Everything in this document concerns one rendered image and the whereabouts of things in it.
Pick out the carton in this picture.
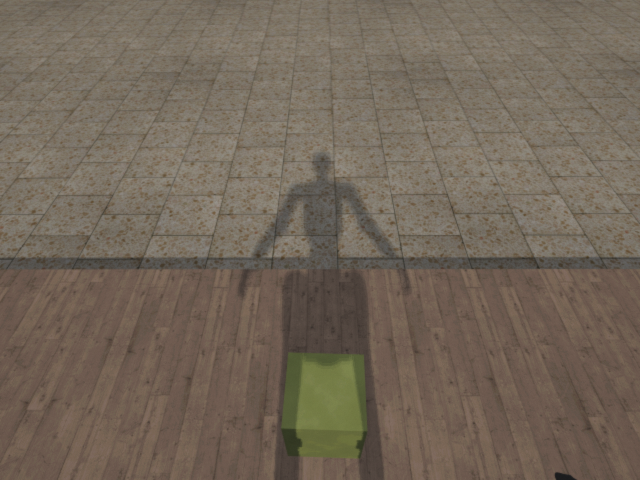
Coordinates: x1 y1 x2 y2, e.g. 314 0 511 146
281 352 367 459

